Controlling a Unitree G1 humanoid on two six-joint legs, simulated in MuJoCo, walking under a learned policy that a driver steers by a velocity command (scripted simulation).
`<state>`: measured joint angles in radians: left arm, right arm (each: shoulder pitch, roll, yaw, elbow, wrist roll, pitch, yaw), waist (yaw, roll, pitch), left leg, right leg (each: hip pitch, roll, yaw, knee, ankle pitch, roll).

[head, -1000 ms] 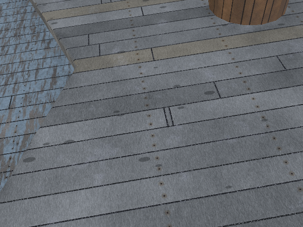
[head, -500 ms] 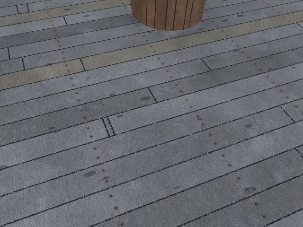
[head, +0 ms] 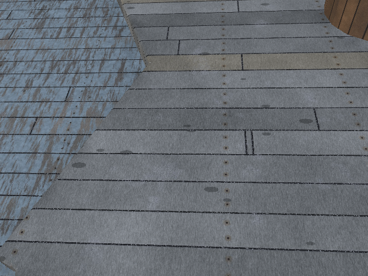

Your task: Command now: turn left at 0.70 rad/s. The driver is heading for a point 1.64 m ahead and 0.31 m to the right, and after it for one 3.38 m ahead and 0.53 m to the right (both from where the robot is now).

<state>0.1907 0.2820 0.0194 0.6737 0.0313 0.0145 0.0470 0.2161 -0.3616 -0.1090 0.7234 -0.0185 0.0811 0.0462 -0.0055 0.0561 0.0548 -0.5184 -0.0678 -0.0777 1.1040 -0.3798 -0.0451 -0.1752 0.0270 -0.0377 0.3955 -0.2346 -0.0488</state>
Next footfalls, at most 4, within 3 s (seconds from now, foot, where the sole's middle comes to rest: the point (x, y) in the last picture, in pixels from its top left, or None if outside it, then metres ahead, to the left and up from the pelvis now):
0.26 left None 0.03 0.12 -0.78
0.72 right None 0.02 -0.09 -0.78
1.30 left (229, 273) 0.47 -0.07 -0.78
1.74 right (280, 170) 0.88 -0.33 -0.78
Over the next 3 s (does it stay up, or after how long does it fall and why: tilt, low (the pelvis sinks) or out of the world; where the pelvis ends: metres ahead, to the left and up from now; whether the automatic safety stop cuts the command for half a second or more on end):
stays up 1.76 -0.22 -0.02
